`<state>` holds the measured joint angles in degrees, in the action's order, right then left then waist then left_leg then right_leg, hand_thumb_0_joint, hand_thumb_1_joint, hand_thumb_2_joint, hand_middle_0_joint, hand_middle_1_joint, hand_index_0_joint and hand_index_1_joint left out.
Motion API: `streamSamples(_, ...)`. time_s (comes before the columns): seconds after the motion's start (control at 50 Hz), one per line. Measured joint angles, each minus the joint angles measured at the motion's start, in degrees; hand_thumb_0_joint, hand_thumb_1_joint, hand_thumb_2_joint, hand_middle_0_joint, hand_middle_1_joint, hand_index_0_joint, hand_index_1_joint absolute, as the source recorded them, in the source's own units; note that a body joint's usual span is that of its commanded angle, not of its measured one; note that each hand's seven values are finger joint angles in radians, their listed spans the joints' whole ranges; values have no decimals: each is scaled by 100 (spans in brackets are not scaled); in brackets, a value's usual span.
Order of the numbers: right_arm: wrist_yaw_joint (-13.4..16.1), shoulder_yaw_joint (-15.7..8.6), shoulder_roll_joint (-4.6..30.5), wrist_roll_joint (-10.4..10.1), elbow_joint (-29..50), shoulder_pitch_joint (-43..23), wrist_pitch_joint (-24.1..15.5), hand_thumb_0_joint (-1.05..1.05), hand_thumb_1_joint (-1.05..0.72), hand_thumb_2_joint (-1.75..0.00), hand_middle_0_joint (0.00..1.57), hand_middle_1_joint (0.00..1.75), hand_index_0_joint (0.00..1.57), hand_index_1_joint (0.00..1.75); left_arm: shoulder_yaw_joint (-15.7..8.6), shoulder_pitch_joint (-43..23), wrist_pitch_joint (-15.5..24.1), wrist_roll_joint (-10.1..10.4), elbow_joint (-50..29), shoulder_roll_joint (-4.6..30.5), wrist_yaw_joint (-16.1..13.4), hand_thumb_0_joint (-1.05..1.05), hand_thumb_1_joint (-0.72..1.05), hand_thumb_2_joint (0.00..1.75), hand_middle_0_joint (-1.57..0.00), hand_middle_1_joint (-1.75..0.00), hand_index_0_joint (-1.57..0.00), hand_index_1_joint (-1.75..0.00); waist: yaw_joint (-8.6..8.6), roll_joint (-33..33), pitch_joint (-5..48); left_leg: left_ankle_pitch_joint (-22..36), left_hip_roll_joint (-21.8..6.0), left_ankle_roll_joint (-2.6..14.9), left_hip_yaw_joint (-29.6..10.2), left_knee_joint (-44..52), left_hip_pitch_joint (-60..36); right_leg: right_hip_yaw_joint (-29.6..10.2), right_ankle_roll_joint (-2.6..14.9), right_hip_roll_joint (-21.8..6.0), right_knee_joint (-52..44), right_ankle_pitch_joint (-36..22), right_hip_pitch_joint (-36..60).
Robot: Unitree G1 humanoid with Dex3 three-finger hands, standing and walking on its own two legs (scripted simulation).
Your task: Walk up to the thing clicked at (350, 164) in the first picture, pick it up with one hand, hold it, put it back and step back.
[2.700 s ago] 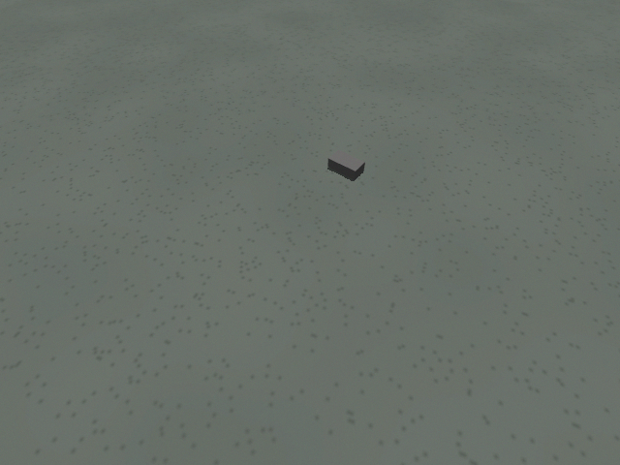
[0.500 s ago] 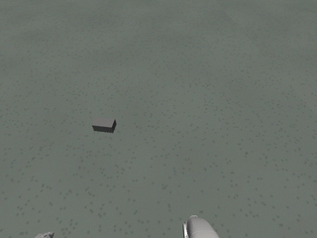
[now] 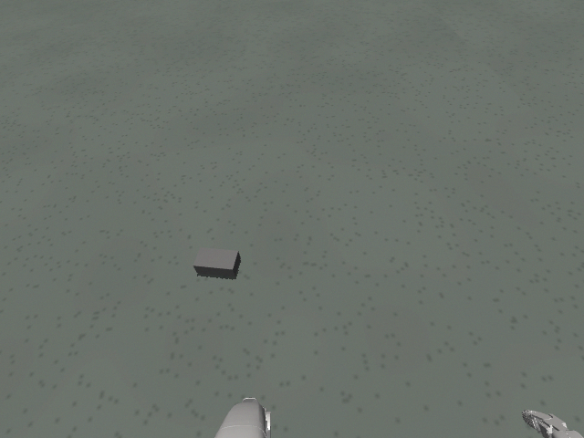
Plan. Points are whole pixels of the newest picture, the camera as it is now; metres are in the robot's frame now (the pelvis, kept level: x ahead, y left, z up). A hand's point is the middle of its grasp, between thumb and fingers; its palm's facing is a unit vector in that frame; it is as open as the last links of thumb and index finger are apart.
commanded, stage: walk up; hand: left
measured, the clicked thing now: (217, 261) +0.82 +0.42 -0.73
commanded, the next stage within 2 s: none
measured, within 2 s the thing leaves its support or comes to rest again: neither
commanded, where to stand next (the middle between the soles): +0.36 +0.20 m, yaw -7 degrees
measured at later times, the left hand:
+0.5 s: hand (99, 340) +0.27 +0.38 -0.12, palm faces -0.18 -0.86 -0.48, open 7.4 cm
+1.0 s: hand (50, 320) +0.32 +0.53 -0.16, palm faces -0.12 -0.88 -0.45, open 7.4 cm
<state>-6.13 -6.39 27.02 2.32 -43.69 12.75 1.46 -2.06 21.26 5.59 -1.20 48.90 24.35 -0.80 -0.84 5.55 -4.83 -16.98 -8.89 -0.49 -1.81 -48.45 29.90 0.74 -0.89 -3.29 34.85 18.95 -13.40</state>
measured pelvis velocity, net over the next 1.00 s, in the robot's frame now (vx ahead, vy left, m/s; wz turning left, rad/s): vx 0.25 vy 0.23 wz -0.10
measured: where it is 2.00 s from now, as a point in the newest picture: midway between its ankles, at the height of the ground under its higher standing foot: (242, 405)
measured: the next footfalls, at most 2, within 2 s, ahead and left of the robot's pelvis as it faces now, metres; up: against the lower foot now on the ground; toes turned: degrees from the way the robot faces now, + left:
left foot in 0.06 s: +0.15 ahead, +0.18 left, +0.00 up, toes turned +5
right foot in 0.50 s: +0.27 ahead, +0.02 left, +0.00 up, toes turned -10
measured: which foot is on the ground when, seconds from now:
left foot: up 0.00-0.04, down 0.06-0.52, up 0.54-0.92, down 0.94-1.00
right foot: down 0.00-0.08, up 0.10-0.48, down 0.50-0.96, up 0.98-1.00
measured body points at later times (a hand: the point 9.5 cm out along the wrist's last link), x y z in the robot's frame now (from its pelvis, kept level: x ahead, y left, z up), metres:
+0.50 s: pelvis +0.15 +0.12 +0.00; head +0.17 +0.08 +0.45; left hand +0.28 +0.43 -0.09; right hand +0.11 -0.20 -0.13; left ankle +0.11 +0.18 -0.72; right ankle +0.23 +0.02 -0.72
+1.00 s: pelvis +0.25 +0.23 -0.01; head +0.27 +0.24 +0.44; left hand +0.33 +0.57 -0.13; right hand +0.28 -0.12 -0.10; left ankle +0.32 +0.36 -0.72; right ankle +0.24 +0.04 -0.70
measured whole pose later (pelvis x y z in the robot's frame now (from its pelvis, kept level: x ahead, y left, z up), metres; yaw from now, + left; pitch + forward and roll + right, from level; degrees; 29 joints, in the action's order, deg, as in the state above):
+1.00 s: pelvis +0.25 +0.23 -0.01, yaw -6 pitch -3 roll +0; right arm -2.7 -5.0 24.8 1.9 -49.1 17.1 -0.7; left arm -3.3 18.3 1.5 -1.0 50.8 27.4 -1.2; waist -0.4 -2.0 -5.0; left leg -18.1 -4.2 -1.2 2.7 -43.8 22.4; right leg -3.1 1.9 -5.7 51.6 26.7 -20.9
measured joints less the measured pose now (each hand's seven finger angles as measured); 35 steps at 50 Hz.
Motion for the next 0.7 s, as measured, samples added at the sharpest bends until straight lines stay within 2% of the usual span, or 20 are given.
streamSamples(0.04,-28,-58,42,13,-17,26,-26,0,-90,-89,20,30,20,30,-38,37,-20,-27,47,124,-5,1,90,90,-21,-31,-21,-30,0,-70,76,47,24,56,141,433,-247,-55,-60,-112,240,254,-26)
streamSamples(0.06,-30,-85,47,24,-24,53,-56,0,-90,-89,20,30,20,30,-63,47,-48,-39,81,199,-19,1,90,90,-21,-31,-21,-30,24,-153,123,141,100,18,226,566,-372,-106,-47,-210,458,438,-85)
streamSamples(0.08,-15,-106,-8,40,-39,53,-98,0,-90,-89,20,30,20,30,-102,22,-92,-57,132,301,-48,1,90,90,-21,-31,-21,-30,45,-373,101,102,255,-23,377,430,-404,-247,93,-393,799,648,-184)
streamSamples(0.1,6,-98,-53,68,-23,70,-149,0,-90,-89,20,30,20,30,-142,-6,-144,-53,195,365,-90,1,90,90,-21,-31,-21,-30,59,-546,80,-57,356,-16,534,235,-415,-490,215,-434,1345,832,-377)
streamSamples(0.14,48,-45,-120,23,-26,143,-206,0,-90,-89,20,30,21,30,-141,-76,-249,8,348,366,-180,1,90,90,-21,-30,-21,-30,164,-592,95,-316,359,54,660,45,-477,-662,362,-109,2546,998,-841)
streamSamples(0.2,123,46,-283,-27,-131,346,-195,0,-90,-89,20,30,21,30,-67,-228,-253,107,468,337,-168,1,91,90,-21,-30,-21,-30,326,-633,106,-301,421,173,781,450,-866,-369,422,168,3392,599,-1383)
streamSamples(0.28,189,167,-385,-66,-232,681,-260,0,-90,-89,20,30,21,30,-41,-411,-156,197,371,241,-61,1,91,90,-21,-30,-21,-30,449,-687,3,-125,660,308,971,1211,-1438,-119,331,202,2886,88,-1719)
streamSamples(0.36,224,186,-353,-34,-255,919,-248,0,-90,-89,20,30,21,30,0,-535,-187,180,250,69,2,1,91,90,-21,-30,-21,-30,509,-572,-106,-138,872,454,1165,1629,-1844,60,241,159,1920,-16,-1723)
streamSamples(0.46,236,163,-304,36,-179,1055,-144,0,-90,-89,20,30,21,30,20,-624,-222,158,150,-109,17,1,91,90,-21,-30,-21,-30,612,-320,-172,-452,1006,511,1345,1611,-2124,333,294,187,824,-185,-1324)
streamSamples(0.5,234,177,-319,14,-137,1093,-82,0,-90,-89,20,30,21,30,5,-627,-160,155,60,-112,-9,1,90,90,-21,-30,-21,-30,602,-245,-165,-744,992,489,1382,1262,-2103,412,354,287,131,-649,-918)
streamSamples(0.52,241,182,-327,-13,-149,1060,-51,0,-90,-89,20,30,21,30,-23,-663,-110,141,21,-131,-42,1,90,90,-21,-30,-21,-30,549,-140,-216,-890,891,436,1323,843,-1994,441,427,381,75,-844,-832)
streamSamples(0.54,253,196,-365,-33,-180,983,-7,0,-90,-89,20,30,21,30,-42,-691,-76,133,-41,-141,-81,1,90,90,-21,-30,-21,-30,492,-73,-282,-1016,866,322,1110,271,-1808,453,465,443,193,-761,-804)
streamSamples(0.58,262,258,-444,-24,-181,895,85,0,-90,-89,20,30,21,30,-20,-714,-73,144,-135,-135,-144,1,90,90,-21,-30,-21,-30,386,-57,-274,-1269,956,128,654,-864,-1316,450,508,429,325,-561,-725)
streamSamples(0.6,258,284,-456,-23,-184,860,117,0,-90,-89,20,30,21,30,-7,-717,-85,162,-146,-144,-166,1,90,90,-21,-30,-21,-30,344,-54,-236,-1291,959,98,494,-1292,-1077,449,519,396,304,-510,-649)
streamSamples(0.64,226,293,-410,-38,-196,765,149,0,-90,-89,20,30,21,30,14,-670,-97,158,-154,-195,-192,1,90,90,-21,-30,-21,-30,278,3,-150,-1067,868,84,186,-1728,-681,442,473,349,133,-503,-451)
streamSamples(0.7,173,235,-255,-59,-165,623,119,0,-90,-89,20,30,21,30,39,-511,-50,113,-132,-233,-159,1,90,90,-21,-30,-21,-30,214,100,-47,-541,630,49,-218,-1666,-268,393,350,288,-90,-529,-228)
